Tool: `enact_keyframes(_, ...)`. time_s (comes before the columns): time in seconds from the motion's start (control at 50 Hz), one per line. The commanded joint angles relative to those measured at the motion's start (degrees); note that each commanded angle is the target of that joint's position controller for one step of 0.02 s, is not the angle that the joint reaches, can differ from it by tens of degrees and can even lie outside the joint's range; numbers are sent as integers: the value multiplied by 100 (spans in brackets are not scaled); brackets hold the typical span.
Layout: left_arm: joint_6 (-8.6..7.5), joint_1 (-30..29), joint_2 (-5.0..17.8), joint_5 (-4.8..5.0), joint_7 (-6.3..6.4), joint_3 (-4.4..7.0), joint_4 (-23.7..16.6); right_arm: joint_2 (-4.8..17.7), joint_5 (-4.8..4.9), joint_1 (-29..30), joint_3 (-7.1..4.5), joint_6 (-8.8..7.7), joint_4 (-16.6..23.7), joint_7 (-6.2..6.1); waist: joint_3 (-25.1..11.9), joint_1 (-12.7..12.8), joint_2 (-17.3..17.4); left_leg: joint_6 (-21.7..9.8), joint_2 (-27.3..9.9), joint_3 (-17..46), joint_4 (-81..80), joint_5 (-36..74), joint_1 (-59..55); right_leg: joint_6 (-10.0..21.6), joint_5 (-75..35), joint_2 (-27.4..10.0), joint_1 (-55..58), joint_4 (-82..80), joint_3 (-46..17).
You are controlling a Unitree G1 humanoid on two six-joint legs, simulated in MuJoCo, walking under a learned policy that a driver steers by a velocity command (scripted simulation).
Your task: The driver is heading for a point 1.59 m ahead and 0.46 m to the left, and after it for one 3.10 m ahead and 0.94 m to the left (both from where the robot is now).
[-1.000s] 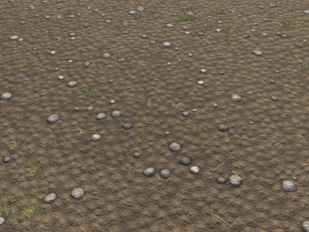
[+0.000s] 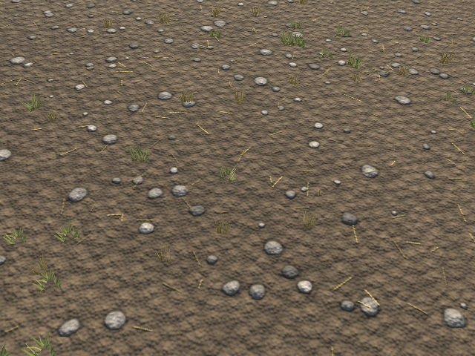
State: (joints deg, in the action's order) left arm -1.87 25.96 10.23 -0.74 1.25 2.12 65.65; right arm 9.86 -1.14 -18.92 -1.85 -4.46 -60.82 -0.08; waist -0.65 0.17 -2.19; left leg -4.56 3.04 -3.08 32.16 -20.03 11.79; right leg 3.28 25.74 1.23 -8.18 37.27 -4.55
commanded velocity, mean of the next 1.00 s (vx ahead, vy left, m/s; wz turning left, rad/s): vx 0.47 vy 0.00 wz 0.30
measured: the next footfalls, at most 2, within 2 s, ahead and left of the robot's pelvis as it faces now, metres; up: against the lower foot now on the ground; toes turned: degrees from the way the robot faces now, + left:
right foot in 0.38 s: +0.36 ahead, -0.06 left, +0.00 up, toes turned -2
left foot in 0.92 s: +0.61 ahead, +0.15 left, +0.00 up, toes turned +24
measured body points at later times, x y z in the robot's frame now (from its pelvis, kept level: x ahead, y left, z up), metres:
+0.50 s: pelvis +0.26 -0.01 +0.00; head +0.28 -0.01 +0.45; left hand +0.34 +0.24 -0.13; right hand +0.23 -0.24 -0.15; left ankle +0.10 +0.09 -0.63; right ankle +0.32 -0.06 -0.73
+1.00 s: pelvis +0.52 +0.08 -0.01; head +0.56 +0.09 +0.44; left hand +0.43 +0.30 -0.16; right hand +0.74 -0.11 -0.14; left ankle +0.57 +0.13 -0.73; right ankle +0.39 -0.08 -0.63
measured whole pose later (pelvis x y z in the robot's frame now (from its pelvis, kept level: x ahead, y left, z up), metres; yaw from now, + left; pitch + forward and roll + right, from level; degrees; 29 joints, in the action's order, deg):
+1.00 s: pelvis +0.52 +0.08 -0.01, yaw +22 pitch +0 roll +0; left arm -4.2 20.8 11.2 -0.7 0.6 2.8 55.8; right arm 12.6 -1.8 -6.6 -4.3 -1.7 -50.0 1.6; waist 4.5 0.7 -0.3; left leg -9.6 5.8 -6.9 34.8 -12.7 22.7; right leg 1.3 24.1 -3.8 -12.5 68.0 6.6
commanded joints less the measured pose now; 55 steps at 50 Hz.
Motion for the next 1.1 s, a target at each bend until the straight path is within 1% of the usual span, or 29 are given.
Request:
enact_keyframes(0.02, -263, -1163, 526, -204, -109, 77, -817, 846, 11, -2010, -243, 32, -440, -43, 1028, -646, 840, -829, -2294, 3579, -2042, -222, -2140, 213, 197, -85, -3773, 2525, 383)
enact_keyframes(0.06, -327, -1112, 241, -103, -197, 31, -769, 647, -56, -1218, -165, -4, -126, -30, 966, -288, 336, -710, -1935, 2639, -2132, 720, -1629, 185, -636, -383, -3532, 2776, 317)
enact_keyframes(0.1, -267, -1169, 285, -114, -261, 70, -827, 447, -18, -1087, -69, -78, -118, -49, 850, -136, 533, -587, -1579, 1874, -2209, 1743, -1551, 91, -983, -465, -3399, 2577, 477)
enact_keyframes(0.16, -154, -1546, 255, -116, -286, 76, -1028, 377, 23, -1439, 10, -136, -273, -78, 747, -119, 702, -508, -1336, 1178, -2086, 3588, -1620, 16, -1250, -295, -3453, 2270, 852)
enact_keyframes(0.26, -106, -2787, 85, -11, -301, -69, -1575, 480, 18, -1399, 78, -164, -267, -128, 978, -235, 880, -410, -1125, 648, -2255, 4541, -926, 77, -1900, 50, -2386, 159, 1371)
enact_keyframes(0.3, -94, -2554, 319, 5, -238, -7, -1579, 626, 29, -1371, 64, -207, -286, -141, 749, -55, 954, -352, -1276, 652, -1841, 5823, -976, 268, -1962, 246, -1564, -124, 1401)
enact_keyframes(0.34, -141, -1480, 643, 19, -152, 142, -1287, 784, 32, -1156, 32, -222, -235, -154, 161, 476, 911, -274, -1319, 698, -617, 6682, -1161, 458, -1932, 392, -472, -358, 1164)
enact_keyframes(0.36, -183, -637, 760, 0, -104, 223, -1025, 847, 69, -951, 18, -203, -179, -135, -223, 894, 827, -238, -1198, 649, 414, 6167, -895, 544, -2153, 277, 489, -844, 1031)
enact_keyframes(0.38, -222, 88, 1150, -140, -41, 348, -883, 657, 91, -986, 65, -193, -65, -82, -710, 1082, 431, -236, -922, 562, 1840, 4406, -19, 702, -1239, -652, 1634, -1081, 65)
enact_keyframes(0.4, -233, 246, 1589, -302, -76, 433, -935, -185, 229, -1798, 205, -117, 9, -52, -1469, 551, -777, -95, -60, 250, 4140, -754, 1639, 1423, -862, -2568, 2895, -1403, -2656)
enact_keyframes(0.42, -179, -94, 1309, -70, -146, 414, -974, 548, 127, -1454, 4, -40, -18, -76, -1295, 626, 0, -197, -96, 692, 4756, -612, 2058, 1527, 348, -2522, 2199, -2231, -3497)
enact_keyframes(0.44, -202, -874, 994, -10, -152, 311, -1119, 604, 73, -919, -45, -16, 205, -56, -307, 306, 55, -218, -431, 697, 4571, -3, 2254, 1311, 771, -2362, 1232, -2570, -2632)
enact_keyframes(0.46, -272, -1272, 675, -8, -172, 233, -1184, 519, 31, -636, -53, -14, 279, -25, 198, 190, 180, -231, -616, 658, 4293, 302, 2145, 1127, 192, -2113, 479, -2810, -1974)
enact_keyframes(0.5, -383, -1201, 358, -23, -108, 135, -1045, 324, -70, -668, -90, 108, 279, 42, 499, -112, 107, -167, -812, 660, 3951, 436, 1709, 806, -1030, -1705, -298, -2908, -809)
enact_keyframes(0.54, -486, -913, 346, -4, -73, 119, -938, 156, -84, -631, -108, 232, 361, 94, 459, -219, 75, -111, -854, 590, 3752, 501, 1678, 729, -1692, -1619, -370, -2954, -241)
enact_keyframes(0.62, -549, -540, 504, -24, -45, 141, -892, 201, -74, 236, -153, 363, 755, 182, 620, -180, -47, -26, -975, 390, 3257, 1217, 2538, 577, -2303, -1484, -114, -3086, 600)
enact_keyframes(0.7, -558, -268, 494, -18, -20, 99, -861, 154, -36, 1175, -104, 323, 1129, 268, 749, -24, -61, 38, -848, 27, 1837, 1999, 2625, 405, -3288, -1284, 114, -2968, 1291)
enact_keyframes(0.78, -514, 161, 671, -20, 54, 113, -751, 161, -56, 1911, -57, 297, 1446, 320, 759, 202, -99, -90, -631, -479, 712, 2045, 2424, 354, -4218, -1464, 835, -2747, 1640)
enact_keyframes(0.84, -431, 189, 837, -45, 125, 149, -724, 317, -88, 1771, -124, 295, 1485, 307, 530, 30, -273, -381, -269, -717, 437, 1389, 1959, 297, -6241, -1608, 1441, -2006, 1912)
enact_keyframes(0.88, -341, 60, 1009, -79, 152, 210, -780, 510, -102, 1095, -225, 299, 1315, 271, 130, -306, -443, -655, 90, -806, 361, 767, 1231, 323, -7340, -1678, 1606, -850, 2020)
enact_keyframes(0.9, -289, 19, 1093, -79, 129, 241, -838, 661, -115, 556, -307, 272, 1156, 250, -184, -513, -436, -793, 239, -733, 98, 616, 588, 325, -7063, -1706, 1453, 76, 2001)
enact_keyframes(0.92, -259, -98, 1129, -58, 76, 258, -938, 899, -169, -190, -431, 230, 932, 198, -552, -907, -162, -982, 177, -387, -464, 712, -558, 185, -5957, -1598, 745, 1468, 2070)
enact_keyframes(0.94, -266, -29, 662, 8, 9, 171, -1214, 1476, -221, -468, -596, 222, 928, 125, -1038, -822, 727, -1487, -1339, 1702, -565, 213, -2107, -38, -2257, -1081, -1162, 3401, 2016)
enact_keyframes(0.96, -322, -297, 652, 59, -83, 187, -1658, 1816, -110, -368, -662, 290, 1052, 144, -1367, -609, 1216, -2244, -2350, 4660, -1490, 312, -2882, -244, 571, 96, -2946, 4861, 996)
enact_keyframes(0.98, -392, -1015, 866, 5, -112, 219, -1810, 1634, -11, -231, -609, 337, 1010, 106, -649, -634, 372, -1968, -2173, 3873, -1734, 430, -2446, -173, -88, -360, -3596, 4693, 317)
enact_keyframes(1.0, -475, -1087, 820, 50, -132, 188, -1875, 1387, 32, 44, -543, 319, 1015, 68, -126, -429, 213, -1735, -2033, 3213, -1841, 961, -1718, -151, -631, -560, -3495, 4206, 337)
enact_keyframes(1.02, -482, -960, 786, 22, -113, 193, -1767, 1157, 22, 302, -483, 276, 1051, 50, 145, -144, -125, -1454, -1722, 2674, -1901, 1733, -1144, -168, -852, -734, -3142, 3679, 321)
enact_keyframes(1.06, -265, -745, 699, -178, -122, 183, -1735, 943, 98, 468, -393, 157, 1093, 4, 107, 140, 6, -1241, -1270, 1974, -1935, 2726, -558, -334, -910, -860, -2502, 3157, 286)
enact_keyframes(1.1, -96, -837, 643, -226, -174, 181, -1830, 1040, 154, 255, -392, 42, 1046, 7, 69, 194, 124, -1202, -1055, 1728, -1921, 3346, -435, -487, -957, -837, -2485, 2857, 386)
